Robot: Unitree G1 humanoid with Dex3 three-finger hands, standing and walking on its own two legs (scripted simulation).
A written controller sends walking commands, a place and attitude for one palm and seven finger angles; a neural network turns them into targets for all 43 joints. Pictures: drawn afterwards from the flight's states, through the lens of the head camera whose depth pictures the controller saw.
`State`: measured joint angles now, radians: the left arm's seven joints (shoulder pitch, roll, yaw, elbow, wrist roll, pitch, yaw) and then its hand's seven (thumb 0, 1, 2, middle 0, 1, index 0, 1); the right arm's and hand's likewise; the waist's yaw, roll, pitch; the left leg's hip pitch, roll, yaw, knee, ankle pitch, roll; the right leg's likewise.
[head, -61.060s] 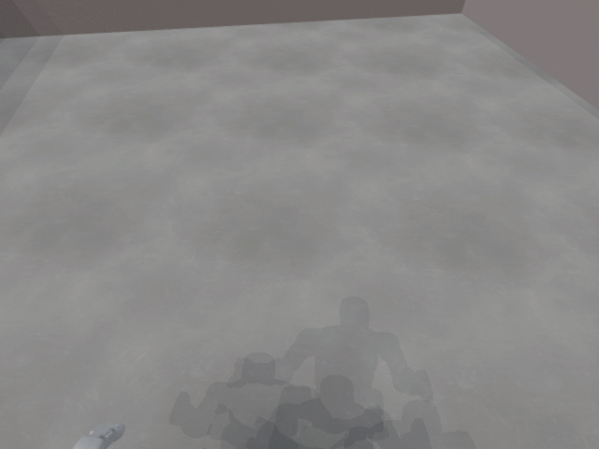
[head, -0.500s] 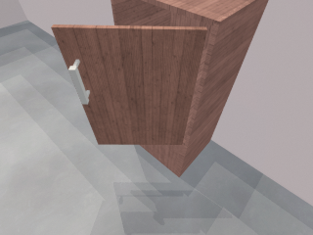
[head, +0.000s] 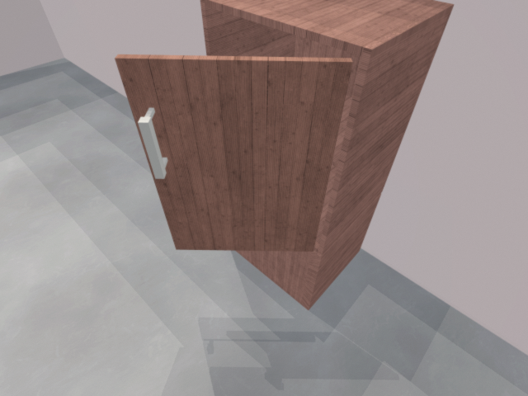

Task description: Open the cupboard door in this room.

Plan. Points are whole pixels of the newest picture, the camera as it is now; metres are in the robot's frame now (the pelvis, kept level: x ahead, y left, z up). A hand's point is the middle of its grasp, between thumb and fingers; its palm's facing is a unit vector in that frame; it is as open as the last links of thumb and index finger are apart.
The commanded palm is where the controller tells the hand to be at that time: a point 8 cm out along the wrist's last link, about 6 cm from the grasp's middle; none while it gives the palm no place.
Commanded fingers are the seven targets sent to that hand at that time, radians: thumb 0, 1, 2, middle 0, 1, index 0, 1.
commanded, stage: come to a stop and stand still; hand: left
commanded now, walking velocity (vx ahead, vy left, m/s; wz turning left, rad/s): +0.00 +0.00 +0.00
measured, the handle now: (155, 144) +0.57 +0.27 +0.07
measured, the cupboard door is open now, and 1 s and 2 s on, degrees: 42 42 42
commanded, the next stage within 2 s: look again from close up in 0.82 s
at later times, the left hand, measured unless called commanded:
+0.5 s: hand out of the picture -0.02 +0.21 -0.17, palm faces -0.01 -0.98 -0.20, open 7.4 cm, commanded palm none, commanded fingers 0.00 0.90 0.90 -0.20 -0.30 -0.20 -0.30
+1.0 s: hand out of the picture -0.05 +0.20 -0.18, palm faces +0.02 -0.99 -0.14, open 7.4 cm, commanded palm none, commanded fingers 0.00 0.90 0.90 -0.20 -0.30 -0.20 -0.30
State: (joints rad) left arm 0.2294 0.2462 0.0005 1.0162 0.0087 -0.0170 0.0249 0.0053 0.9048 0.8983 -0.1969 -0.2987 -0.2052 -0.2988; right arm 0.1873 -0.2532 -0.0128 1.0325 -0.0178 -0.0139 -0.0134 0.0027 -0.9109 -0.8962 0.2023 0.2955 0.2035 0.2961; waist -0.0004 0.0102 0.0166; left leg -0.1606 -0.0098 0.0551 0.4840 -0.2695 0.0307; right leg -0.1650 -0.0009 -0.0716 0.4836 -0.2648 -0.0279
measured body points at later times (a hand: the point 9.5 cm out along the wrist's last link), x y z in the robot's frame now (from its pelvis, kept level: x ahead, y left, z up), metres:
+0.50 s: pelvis -0.03 +0.03 +0.01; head -0.03 +0.04 +0.45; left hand -0.02 +0.27 -0.16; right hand -0.01 -0.22 -0.14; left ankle +0.00 +0.10 -0.74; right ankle +0.00 -0.10 -0.74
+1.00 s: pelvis -0.03 +0.05 +0.00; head -0.03 +0.06 +0.45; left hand -0.05 +0.25 -0.16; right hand -0.03 -0.17 -0.15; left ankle +0.00 +0.10 -0.74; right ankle +0.00 -0.10 -0.74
